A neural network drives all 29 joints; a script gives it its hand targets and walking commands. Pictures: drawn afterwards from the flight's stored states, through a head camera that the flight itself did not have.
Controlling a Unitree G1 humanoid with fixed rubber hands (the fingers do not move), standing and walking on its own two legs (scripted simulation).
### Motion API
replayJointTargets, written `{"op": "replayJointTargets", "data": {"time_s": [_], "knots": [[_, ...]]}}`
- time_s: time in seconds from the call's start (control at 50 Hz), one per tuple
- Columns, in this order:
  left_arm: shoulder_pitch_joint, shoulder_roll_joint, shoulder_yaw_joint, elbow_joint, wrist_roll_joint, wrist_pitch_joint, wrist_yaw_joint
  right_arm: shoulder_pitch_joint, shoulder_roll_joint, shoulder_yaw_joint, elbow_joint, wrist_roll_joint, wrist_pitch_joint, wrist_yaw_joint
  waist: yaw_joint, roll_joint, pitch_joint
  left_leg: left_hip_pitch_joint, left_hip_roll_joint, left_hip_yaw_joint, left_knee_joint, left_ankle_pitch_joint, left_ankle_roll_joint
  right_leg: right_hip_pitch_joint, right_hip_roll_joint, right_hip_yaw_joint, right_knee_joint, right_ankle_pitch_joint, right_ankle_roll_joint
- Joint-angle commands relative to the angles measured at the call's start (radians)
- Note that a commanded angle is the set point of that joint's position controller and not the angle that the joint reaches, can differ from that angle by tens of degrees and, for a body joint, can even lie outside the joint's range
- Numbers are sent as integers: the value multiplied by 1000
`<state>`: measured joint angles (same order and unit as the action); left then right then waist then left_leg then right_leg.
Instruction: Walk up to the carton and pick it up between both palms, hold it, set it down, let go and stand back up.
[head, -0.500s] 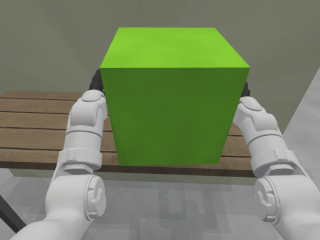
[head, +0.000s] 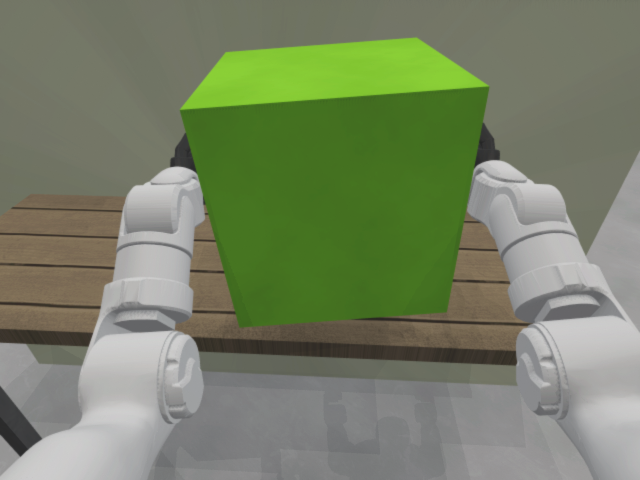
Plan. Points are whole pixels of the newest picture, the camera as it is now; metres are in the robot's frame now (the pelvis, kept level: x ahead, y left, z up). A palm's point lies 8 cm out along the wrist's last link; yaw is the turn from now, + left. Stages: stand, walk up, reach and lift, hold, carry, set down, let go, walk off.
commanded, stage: reach and lift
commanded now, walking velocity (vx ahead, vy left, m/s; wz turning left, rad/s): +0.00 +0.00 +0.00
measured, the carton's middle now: (331, 176) +0.43 +0.00 +0.25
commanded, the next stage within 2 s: hold in 0.62 s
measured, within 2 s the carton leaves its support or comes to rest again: neither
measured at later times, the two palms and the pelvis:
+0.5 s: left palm (186, 174) +0.39 +0.17 +0.27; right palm (480, 167) +0.39 -0.18 +0.28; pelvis +0.01 +0.00 +0.00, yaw +0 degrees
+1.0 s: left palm (162, 160) +0.37 +0.19 +0.30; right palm (484, 143) +0.37 -0.17 +0.32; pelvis +0.00 +0.00 +0.00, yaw +0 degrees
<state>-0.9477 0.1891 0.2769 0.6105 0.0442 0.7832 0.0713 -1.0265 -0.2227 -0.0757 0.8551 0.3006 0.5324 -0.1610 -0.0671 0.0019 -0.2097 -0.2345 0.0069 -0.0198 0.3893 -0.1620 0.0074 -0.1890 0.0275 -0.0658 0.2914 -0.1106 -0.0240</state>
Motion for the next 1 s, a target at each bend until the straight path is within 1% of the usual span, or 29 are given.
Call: {"op": "replayJointTargets", "data": {"time_s": [0.0,0.16,0.26,0.28,0.3,0.36,0.38,0.42,0.44,0.5,0.54,0.56,0.62,0.66,0.68,0.7,0.72,0.74,0.76,0.78,0.8,0.82,0.84,0.88,0.9,0.92,0.94,0.96,0.98], "knots": [[-984,-657,-352,-311,-183,-120,-167,-986,722,262,-375,186,-13,132,-18,42,-442,76,-46,-36,-62,102,-17,260,28,80,4,213,52],[-999,-659,-359,-360,-192,-101,-167,-996,702,284,-414,234,8,127,-18,52,-460,127,-39,-46,-33,210,-35,256,44,78,4,265,47],[-1014,-661,-370,-398,-203,-86,-158,-1002,699,295,-435,259,22,129,-12,58,-469,143,-35,-49,-20,244,-39,243,50,79,6,276,46],[-1001,-629,-329,-365,-175,-94,-157,-970,706,282,-431,246,20,133,9,47,-475,137,-37,-53,-30,222,-39,253,35,84,13,243,50],[-990,-633,-323,-338,-165,-96,-157,-981,705,278,-430,233,13,137,12,38,-464,134,-33,-54,-39,206,-36,245,36,83,8,222,49],[-1014,-653,-347,-362,-173,-104,-154,-987,705,261,-422,222,5,145,6,59,-472,145,-28,-55,-38,218,-43,235,39,81,8,217,40],[-1024,-663,-360,-362,-179,-104,-151,-983,701,253,-410,224,5,148,-4,75,-456,150,-26,-58,-35,225,-50,219,40,81,7,218,36],[-1022,-677,-382,-372,-189,-101,-147,-991,696,265,-434,230,-1,149,-8,87,-483,163,-24,-61,-23,258,-56,227,41,81,12,247,34],[-1002,-662,-359,-349,-172,-95,-147,-964,683,266,-381,230,10,147,-5,76,-437,169,-22,-63,-27,267,-56,225,43,81,7,245,32],[-983,-648,-347,-359,-161,-84,-157,-962,691,281,-397,240,21,138,1,50,-427,159,-26,-59,-26,271,-47,260,40,86,10,273,41],[-982,-644,-344,-366,-161,-78,-162,-975,699,293,-420,253,26,134,9,43,-425,147,-31,-58,-29,262,-43,271,36,92,12,286,44],[-979,-651,-357,-373,-173,-74,-164,-1004,702,305,-469,261,22,130,13,34,-460,150,-32,-56,-20,275,-39,282,39,92,14,304,46],[-968,-643,-356,-389,-173,-57,-165,-1006,701,313,-495,278,38,118,8,17,-446,158,-34,-55,-15,296,-36,289,41,93,13,330,50],[-962,-652,-381,-464,-191,-47,-164,-1012,708,348,-572,312,45,109,10,26,-504,173,-37,-57,9,369,-41,325,47,97,28,405,53],[-971,-644,-380,-485,-188,-39,-162,-1002,705,355,-579,323,57,103,8,33,-503,178,-39,-56,16,388,-43,331,48,99,31,425,56],[-957,-638,-380,-474,-189,-28,-165,-1008,698,357,-599,330,64,98,8,33,-499,170,-40,-56,15,366,-42,329,45,100,26,412,56],[-950,-631,-360,-455,-178,-19,-168,-1020,700,352,-587,325,74,96,20,15,-459,150,-39,-52,4,330,-32,315,44,100,21,373,56],[-983,-632,-375,-497,-186,-17,-169,-1022,710,353,-584,331,80,97,16,20,-473,150,-35,-52,-2,314,-31,312,43,100,22,344,54],[-978,-615,-358,-444,-166,-4,-172,-1002,690,327,-527,317,96,98,10,31,-386,128,-33,-50,-20,262,-30,275,40,103,6,281,47],[-983,-615,-345,-425,-162,1,-177,-1024,701,329,-530,308,97,100,25,11,-382,101,-35,-44,-35,201,-18,267,35,107,-4,218,47],[-998,-627,-365,-447,-174,1,-178,-1027,708,324,-534,308,98,101,18,24,-411,99,-32,-45,-37,190,-20,267,35,112,-1,213,42],[-1022,-620,-355,-415,-168,4,-180,-1029,700,299,-490,292,108,103,14,34,-361,73,-29,-44,-53,137,-18,246,32,115,-10,159,35],[-1044,-633,-370,-409,-179,1,-181,-1051,712,286,-488,283,107,106,10,43,-367,53,-27,-45,-61,100,-18,236,30,114,-10,122,31],[-1055,-645,-372,-379,-187,1,-182,-1061,706,269,-456,275,111,111,3,65,-357,39,-23,-50,-64,84,-23,232,27,118,-8,114,24],[-1048,-638,-354,-349,-182,3,-185,-1072,706,264,-448,272,114,112,11,51,-353,27,-24,-48,-68,63,-17,240,25,119,-12,99,25],[-1065,-640,-359,-361,-189,-2,-186,-1089,715,264,-464,269,111,111,14,54,-388,20,-24,-48,-66,65,-17,252,25,119,-5,109,25],[-1067,-629,-348,-336,-180,0,-186,-1077,705,252,-423,262,120,110,8,59,-372,15,-25,-49,-72,50,-19,247,23,125,-6,98,22],[-1096,-632,-350,-349,-185,-7,-186,-1073,709,241,-398,261,122,111,5,74,-387,7,-22,-49,-76,36,-22,244,22,122,-1,83,22],[-1098,-636,-352,-337,-191,-9,-186,-1083,710,235,-393,259,119,114,5,80,-390,-3,-21,-51,-76,32,-20,240,23,122,0,77,19]]}}
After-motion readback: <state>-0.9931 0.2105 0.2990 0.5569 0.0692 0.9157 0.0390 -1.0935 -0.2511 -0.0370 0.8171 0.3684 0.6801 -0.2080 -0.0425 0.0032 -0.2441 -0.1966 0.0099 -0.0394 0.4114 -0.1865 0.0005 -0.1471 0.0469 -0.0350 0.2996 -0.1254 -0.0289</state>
